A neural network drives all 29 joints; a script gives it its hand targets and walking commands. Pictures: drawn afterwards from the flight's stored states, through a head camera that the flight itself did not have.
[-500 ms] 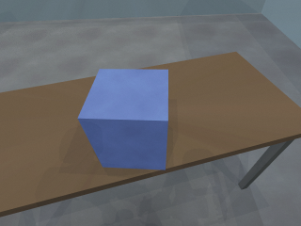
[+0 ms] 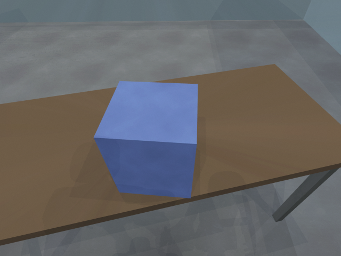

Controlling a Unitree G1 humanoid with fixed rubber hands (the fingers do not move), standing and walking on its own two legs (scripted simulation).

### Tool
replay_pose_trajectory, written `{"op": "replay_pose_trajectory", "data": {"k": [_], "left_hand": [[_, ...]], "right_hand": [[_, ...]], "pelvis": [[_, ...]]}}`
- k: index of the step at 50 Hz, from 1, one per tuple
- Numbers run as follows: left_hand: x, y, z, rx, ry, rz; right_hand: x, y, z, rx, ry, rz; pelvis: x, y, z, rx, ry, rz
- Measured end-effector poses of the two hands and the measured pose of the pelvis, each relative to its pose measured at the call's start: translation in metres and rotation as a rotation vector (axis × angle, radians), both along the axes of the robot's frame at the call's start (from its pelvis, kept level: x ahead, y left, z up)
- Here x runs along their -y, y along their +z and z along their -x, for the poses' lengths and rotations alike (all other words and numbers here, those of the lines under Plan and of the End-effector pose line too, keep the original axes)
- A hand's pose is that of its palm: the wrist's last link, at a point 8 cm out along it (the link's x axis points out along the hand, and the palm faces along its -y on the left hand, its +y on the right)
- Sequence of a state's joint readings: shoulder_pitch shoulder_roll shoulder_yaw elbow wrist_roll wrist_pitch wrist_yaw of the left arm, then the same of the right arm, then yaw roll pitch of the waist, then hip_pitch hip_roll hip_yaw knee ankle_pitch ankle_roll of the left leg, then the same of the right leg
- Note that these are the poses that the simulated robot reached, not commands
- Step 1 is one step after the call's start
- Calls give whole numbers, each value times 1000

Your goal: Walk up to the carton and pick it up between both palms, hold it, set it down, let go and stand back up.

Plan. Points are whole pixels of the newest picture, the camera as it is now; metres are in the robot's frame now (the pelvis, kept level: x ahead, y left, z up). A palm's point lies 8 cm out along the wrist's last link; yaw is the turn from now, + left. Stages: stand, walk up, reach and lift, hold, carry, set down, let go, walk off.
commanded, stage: reach and lift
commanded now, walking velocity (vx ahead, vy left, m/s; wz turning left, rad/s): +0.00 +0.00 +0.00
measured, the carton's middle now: (156, 141) +0.41 +0.06 +0.03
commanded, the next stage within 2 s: none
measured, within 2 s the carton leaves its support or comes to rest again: neither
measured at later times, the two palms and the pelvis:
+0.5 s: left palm out of the picture +0.09 +0.24 -0.11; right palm out of the picture +0.11 -0.21 -0.11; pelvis -0.04 -0.02 -0.02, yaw +4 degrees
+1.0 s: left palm out of the picture +0.11 +0.24 -0.08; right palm out of the picture +0.09 -0.19 -0.06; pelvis -0.03 -0.02 +0.00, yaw +3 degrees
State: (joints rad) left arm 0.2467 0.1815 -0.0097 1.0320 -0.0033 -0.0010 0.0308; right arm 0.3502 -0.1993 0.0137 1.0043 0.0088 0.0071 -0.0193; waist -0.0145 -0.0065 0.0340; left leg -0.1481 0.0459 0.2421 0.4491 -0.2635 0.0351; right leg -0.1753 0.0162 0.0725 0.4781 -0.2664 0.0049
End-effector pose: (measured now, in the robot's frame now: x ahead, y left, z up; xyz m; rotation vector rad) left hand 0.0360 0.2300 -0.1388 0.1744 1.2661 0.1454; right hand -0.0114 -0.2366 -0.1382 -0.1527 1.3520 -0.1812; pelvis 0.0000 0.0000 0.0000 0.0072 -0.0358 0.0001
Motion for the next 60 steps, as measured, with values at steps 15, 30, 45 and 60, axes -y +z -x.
{"op": "replay_pose_trajectory", "data": {"k": [15, 30, 45, 60], "left_hand": [[-4, 28, -106, 102, -60, 17], [-20, 33, -56, 134, -2, -5], [-15, 62, -75, 332, 5, 59], [-20, 79, -71, 507, -11, 74]], "right_hand": [[-14, 22, -178, 407, 56, -65], [-40, 27, -110, 347, -4, -57], [-38, 69, -103, 510, -20, -23], [-67, 91, -125, 659, -14, -66]], "pelvis": [[13, -35, 41, 38, 78, 27], [26, -20, 41, -19, 67, 10], [24, -1, 35, 32, 54, 1], [11, 2, 24, 57, 69, 11]]}}
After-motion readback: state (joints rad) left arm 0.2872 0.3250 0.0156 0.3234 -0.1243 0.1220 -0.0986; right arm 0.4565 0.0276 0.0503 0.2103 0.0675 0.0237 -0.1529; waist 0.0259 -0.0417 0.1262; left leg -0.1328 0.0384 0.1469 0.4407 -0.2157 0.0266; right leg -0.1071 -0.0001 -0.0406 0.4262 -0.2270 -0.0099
